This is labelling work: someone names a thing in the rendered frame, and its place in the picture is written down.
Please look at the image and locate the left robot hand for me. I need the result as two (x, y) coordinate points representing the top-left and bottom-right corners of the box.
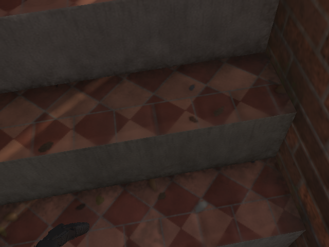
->
(34, 222), (89, 247)

